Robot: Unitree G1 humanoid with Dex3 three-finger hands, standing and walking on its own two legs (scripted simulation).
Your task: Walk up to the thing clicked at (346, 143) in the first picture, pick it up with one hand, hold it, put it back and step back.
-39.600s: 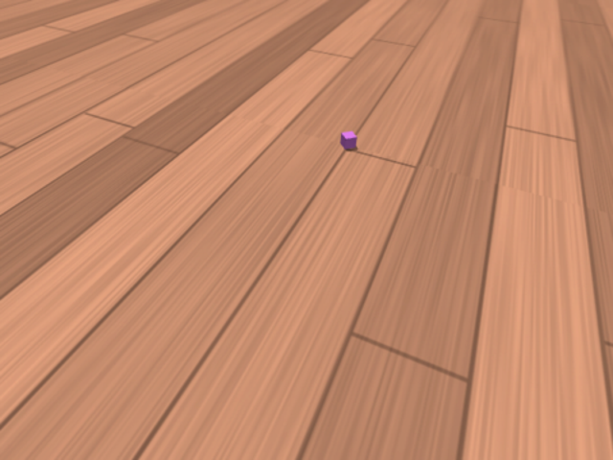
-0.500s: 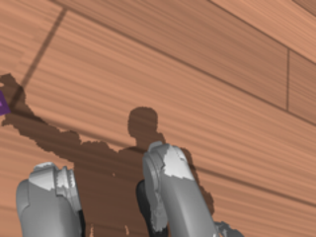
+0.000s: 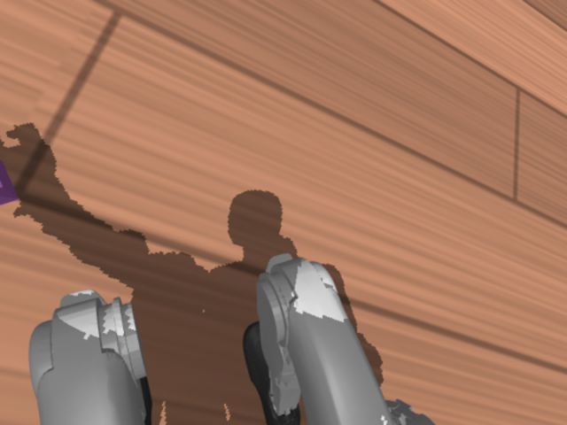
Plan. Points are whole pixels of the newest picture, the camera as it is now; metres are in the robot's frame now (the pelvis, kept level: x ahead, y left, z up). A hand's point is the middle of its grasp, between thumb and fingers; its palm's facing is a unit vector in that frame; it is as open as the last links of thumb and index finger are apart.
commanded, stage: approach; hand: left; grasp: from above
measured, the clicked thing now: out of the picture +0.50 +0.36 -0.29
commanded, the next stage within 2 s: close in in 0.24 s
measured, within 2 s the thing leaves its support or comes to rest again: neither
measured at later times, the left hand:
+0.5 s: hand out of the picture +0.50 +0.36 -0.15, palm faces -0.43 -0.15 -0.89, open 14.1 cm
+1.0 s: hand out of the picture +0.49 +0.36 -0.21, palm faces -0.38 -0.12 -0.91, open 14.2 cm
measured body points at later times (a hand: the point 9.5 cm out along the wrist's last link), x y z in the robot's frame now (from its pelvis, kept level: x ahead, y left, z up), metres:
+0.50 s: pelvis +0.00 +0.00 +0.00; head +0.26 +0.08 +0.35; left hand +0.52 +0.37 -0.10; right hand +0.02 -0.25 -0.08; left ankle +0.08 +0.13 -0.29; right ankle +0.10 -0.12 -0.29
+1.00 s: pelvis +0.00 +0.01 -0.01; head +0.27 +0.12 +0.33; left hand +0.51 +0.36 -0.16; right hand +0.06 -0.25 -0.08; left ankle +0.08 +0.13 -0.29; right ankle +0.10 -0.12 -0.29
